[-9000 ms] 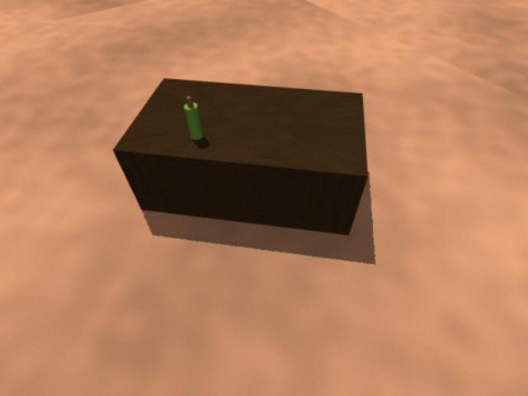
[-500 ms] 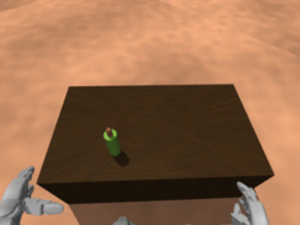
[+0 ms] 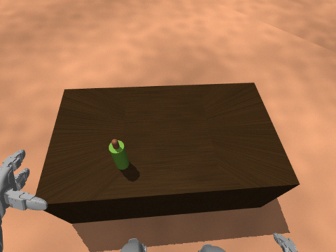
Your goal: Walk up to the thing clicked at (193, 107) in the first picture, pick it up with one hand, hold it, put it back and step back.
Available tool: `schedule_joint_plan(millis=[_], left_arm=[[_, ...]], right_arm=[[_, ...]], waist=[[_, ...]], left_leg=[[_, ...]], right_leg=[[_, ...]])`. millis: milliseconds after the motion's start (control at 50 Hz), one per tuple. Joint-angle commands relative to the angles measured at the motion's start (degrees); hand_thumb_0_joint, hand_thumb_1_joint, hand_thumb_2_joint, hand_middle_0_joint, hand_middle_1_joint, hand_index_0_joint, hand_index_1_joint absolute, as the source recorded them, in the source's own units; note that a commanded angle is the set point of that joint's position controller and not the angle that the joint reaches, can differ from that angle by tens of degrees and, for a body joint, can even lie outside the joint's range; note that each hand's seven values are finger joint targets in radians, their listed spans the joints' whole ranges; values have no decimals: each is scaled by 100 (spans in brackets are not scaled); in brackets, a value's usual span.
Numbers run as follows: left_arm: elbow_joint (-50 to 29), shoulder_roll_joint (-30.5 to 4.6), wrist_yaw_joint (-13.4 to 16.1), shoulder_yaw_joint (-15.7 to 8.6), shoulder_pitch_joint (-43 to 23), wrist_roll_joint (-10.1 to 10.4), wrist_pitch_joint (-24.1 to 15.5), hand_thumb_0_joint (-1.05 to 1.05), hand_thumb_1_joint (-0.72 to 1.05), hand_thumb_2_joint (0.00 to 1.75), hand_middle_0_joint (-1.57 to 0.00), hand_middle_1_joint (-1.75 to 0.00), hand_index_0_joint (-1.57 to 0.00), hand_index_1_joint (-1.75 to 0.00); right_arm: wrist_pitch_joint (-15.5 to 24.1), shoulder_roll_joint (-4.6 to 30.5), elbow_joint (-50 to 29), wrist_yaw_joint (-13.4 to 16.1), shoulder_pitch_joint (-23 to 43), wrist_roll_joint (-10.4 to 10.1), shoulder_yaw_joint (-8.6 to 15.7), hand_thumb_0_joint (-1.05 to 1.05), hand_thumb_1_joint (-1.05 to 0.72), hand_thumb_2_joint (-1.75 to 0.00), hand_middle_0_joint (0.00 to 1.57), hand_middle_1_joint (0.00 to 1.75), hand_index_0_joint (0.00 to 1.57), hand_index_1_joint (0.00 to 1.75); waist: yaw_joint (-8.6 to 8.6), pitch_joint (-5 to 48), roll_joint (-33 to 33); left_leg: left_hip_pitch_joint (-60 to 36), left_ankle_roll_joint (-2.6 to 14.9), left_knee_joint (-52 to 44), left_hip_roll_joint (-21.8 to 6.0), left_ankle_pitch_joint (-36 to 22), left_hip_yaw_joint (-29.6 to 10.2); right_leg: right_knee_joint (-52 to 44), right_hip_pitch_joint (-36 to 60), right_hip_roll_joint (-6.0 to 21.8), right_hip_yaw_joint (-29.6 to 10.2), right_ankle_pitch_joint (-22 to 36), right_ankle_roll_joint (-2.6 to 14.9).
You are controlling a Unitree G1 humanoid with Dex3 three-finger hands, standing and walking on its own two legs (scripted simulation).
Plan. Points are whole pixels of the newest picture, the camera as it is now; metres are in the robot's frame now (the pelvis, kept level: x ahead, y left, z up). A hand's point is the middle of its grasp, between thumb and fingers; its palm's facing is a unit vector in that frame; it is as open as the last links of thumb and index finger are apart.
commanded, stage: go down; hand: left
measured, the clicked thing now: (118, 153) +0.48 +0.17 -0.24
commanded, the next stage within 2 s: none
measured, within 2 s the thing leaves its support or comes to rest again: neither
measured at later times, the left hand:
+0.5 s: hand (24, 157) +0.36 +0.35 +0.00, palm faces +0.11 -0.99 -0.11, open 17.1 cm
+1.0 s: hand (21, 146) +0.38 +0.36 +0.01, palm faces +0.11 -0.99 -0.08, open 17.2 cm
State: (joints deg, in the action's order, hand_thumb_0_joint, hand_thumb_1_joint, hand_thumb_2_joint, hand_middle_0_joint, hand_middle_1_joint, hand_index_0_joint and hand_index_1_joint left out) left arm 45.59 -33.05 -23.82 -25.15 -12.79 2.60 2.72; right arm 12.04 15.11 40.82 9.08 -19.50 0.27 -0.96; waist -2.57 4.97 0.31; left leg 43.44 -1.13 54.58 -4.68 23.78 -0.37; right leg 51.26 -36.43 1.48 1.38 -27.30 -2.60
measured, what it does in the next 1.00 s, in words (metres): stands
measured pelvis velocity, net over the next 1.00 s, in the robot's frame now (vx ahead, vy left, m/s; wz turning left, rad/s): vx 0.00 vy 0.01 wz -0.01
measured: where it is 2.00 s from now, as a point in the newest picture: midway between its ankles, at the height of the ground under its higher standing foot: outside the picture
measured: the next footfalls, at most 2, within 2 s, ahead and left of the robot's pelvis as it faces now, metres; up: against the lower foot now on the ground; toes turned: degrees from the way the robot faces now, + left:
none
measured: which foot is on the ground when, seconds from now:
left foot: down 0.00-1.00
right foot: down 0.00-1.00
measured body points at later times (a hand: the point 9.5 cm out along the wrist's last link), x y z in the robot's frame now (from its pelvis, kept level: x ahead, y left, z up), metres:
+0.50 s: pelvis -0.01 +0.00 -0.01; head +0.09 +0.03 +0.43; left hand +0.35 +0.40 +0.01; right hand +0.06 -0.28 -0.10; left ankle +0.03 +0.13 -0.69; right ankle -0.02 -0.15 -0.69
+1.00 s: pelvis +0.00 +0.01 -0.01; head +0.11 +0.05 +0.42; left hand +0.37 +0.41 +0.02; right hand +0.07 -0.27 -0.11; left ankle +0.03 +0.13 -0.69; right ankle -0.02 -0.15 -0.69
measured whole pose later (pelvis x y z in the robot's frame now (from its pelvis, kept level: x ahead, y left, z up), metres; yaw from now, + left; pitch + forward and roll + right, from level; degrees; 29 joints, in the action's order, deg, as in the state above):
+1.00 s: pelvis +0.00 +0.01 -0.01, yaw -1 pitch +18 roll -4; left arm 63.7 -43.8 -31.5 -32.8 -31.3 4.7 -11.1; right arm 9.3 16.0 40.4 8.3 -18.3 1.6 -3.1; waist -5.1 5.1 -0.8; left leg 52.3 -0.7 59.0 -5.3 24.9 -1.3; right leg 54.0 -44.3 0.7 1.8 -27.6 -3.0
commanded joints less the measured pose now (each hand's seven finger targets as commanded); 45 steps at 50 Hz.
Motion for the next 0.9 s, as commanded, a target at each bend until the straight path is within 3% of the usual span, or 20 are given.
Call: schedule_joint_plan(millis=[0,120,220,300,380,400,420,480,500,520,540,560,600,620,700,760,780,800,840,880], left_arm=[[-910,-2186,14,-562,-2036,138,-706,0,-47,7,-6,-1,-3,-3],[189,-2365,-209,-626,-2270,136,-1003,0,-46,5,-7,-1,-4,-2],[416,-2597,-346,-692,-2595,203,-1210,0,-45,5,-6,-1,-5,-2],[577,-2818,-415,-866,-2691,272,-1333,0,-44,5,-6,-1,-5,-2],[374,-2901,-492,-865,-3006,272,-1459,0,-45,5,-7,-2,-5,-3],[615,-2887,-501,-898,-2909,281,-1458,0,-45,5,-6,-1,-4,-3],[360,-2962,-524,-926,-3149,286,-1492,0,-46,6,-7,-2,-4,-3],[633,-2942,-523,-918,-2943,283,-1506,0,-47,5,-6,-2,-4,-3],[430,-3130,-518,-1062,-3043,293,-1536,0,-47,6,-7,-2,-4,-3],[640,-2997,-534,-961,-2933,299,-1512,0,-47,5,-7,-1,-5,-3],[603,-2946,-546,-959,-2942,321,-1522,0,-48,6,-7,-2,-4,-3],[388,-3092,-544,-1028,-3109,310,-1552,0,-48,5,-7,-2,-5,-4],[639,-3024,-563,-1009,-2927,319,-1511,0,-56,6,-9,-4,-5,-7],[544,-3015,-584,-980,-3035,321,-1534,0,-49,4,-8,-1,-5,-3],[799,-3015,-565,-1021,-2967,332,-1556,0,-47,4,-7,-1,-5,-3],[515,-3136,-591,-1036,-3283,341,-1631,0,-46,3,-7,-1,-5,-2],[292,-3231,-599,-1105,-3483,376,-1660,0,-46,4,-7,-1,-5,-2],[813,-3062,-621,-1052,-3150,376,-1615,0,-46,4,-7,-1,-5,-2],[369,-3221,-654,-1127,-3479,385,-1696,0,-47,4,-7,-1,-5,-3],[1011,-3053,-704,-1065,-3035,370,-1644,0,-48,4,-8,-1,-5,-3]], right_arm=[[209,1091,-578,105,-225,12,425,0,-89,-90,20,30,20,30],[135,1125,-505,93,-285,56,354,0,-88,-90,20,30,20,30],[89,1174,-571,35,-279,47,321,0,-88,-89,20,30,20,30],[48,1208,-540,30,-382,53,300,0,-88,-90,20,30,20,30],[4,1221,-493,30,-443,74,298,0,-89,-90,20,30,20,30],[0,1253,-476,29,-444,78,312,0,-89,-90,20,30,20,30],[-12,1233,-445,28,-499,93,301,0,-90,-90,20,30,20,30],[-36,1244,-469,11,-450,79,301,0,-90,-90,20,30,20,30],[-56,1225,-459,21,-508,85,279,0,-91,-90,20,30,20,30],[-66,1236,-495,34,-459,73,285,0,-91,-90,20,30,20,30],[-67,1252,-456,27,-526,84,300,0,-91,-90,20,30,20,30],[-74,1227,-456,28,-539,87,280,0,-91,-90,20,30,20,30],[-83,1244,-439,30,-537,87,287,0,-91,-90,20,30,20,30],[-88,1244,-421,27,-550,96,289,0,-91,-90,20,30,20,30],[-96,1240,-466,31,-488,86,275,0,-90,-90,20,30,20,30],[-97,1244,-466,28,-488,85,284,0,-90,-90,20,30,20,30],[-93,1234,-464,36,-532,90,272,0,-90,-90,20,30,20,30],[-92,1256,-435,46,-554,90,274,0,-90,-90,20,30,20,30],[-88,1252,-417,27,-586,110,260,0,-90,-90,20,30,20,30],[-104,1251,-416,38,-539,124,234,0,-90,-90,20,30,20,30]], waist=[[-51,1581,744],[-72,1431,630],[-48,1551,779],[-95,1919,683],[-92,2098,950],[-139,2042,884],[-123,2199,973],[-98,1911,934],[-42,2166,951],[-97,2000,867],[-132,2124,777],[-85,2236,827],[-124,2131,884],[-130,2116,953],[-133,1803,887],[-131,1950,1081],[-137,2241,1093],[-214,2021,852],[-159,2286,1040],[-184,1984,878]], left_leg=[[-1790,163,-757,228,-1506,-52],[-1504,184,-669,271,-1275,23],[-1430,148,-717,228,-966,-47],[-1536,183,-518,207,-1529,-45],[-1701,177,-418,192,-1871,-41],[-1703,176,-417,173,-1864,-83],[-1743,171,-394,159,-1968,-106],[-1533,163,-442,169,-1690,-111],[-1614,177,-376,177,-1888,-86],[-1552,184,-406,178,-1717,-75],[-1578,201,-353,174,-1927,-83],[-1567,209,-324,195,-2004,-59],[-1641,196,-317,171,-2086,-93],[-1705,183,-317,151,-2165,-112],[-1431,165,-435,151,-1556,-136],[-1533,135,-460,129,-1430,-175],[-1684,147,-395,129,-1600,-149],[-1530,176,-347,141,-1692,-154],[-1665,160,-269,137,-2043,-175],[-1539,173,-244,126,-2086,-187]], right_leg=[[-670,-100,-243,95,1411,300],[-744,-182,-207,38,1319,305],[-650,-379,-241,95,1005,342],[-583,-262,-257,92,1452,305],[-503,-367,-250,75,1682,303],[-487,-479,-267,109,1602,311],[-448,-445,-255,118,1665,308],[-467,-517,-257,111,1468,326],[-464,-394,-248,93,1647,310],[-510,-434,-262,90,1533,308],[-484,-358,-254,95,1725,298],[-492,-263,-236,60,1850,283],[-464,-430,-267,108,1807,295],[-434,-493,-266,124,1810,301],[-461,-595,-281,145,1352,332],[-415,-723,-288,151,1223,346],[-415,-600,-284,137,1378,334],[-430,-630,-283,150,1474,319],[-346,-640,-274,140,1662,328],[-342,-727,-271,168,1627,317]])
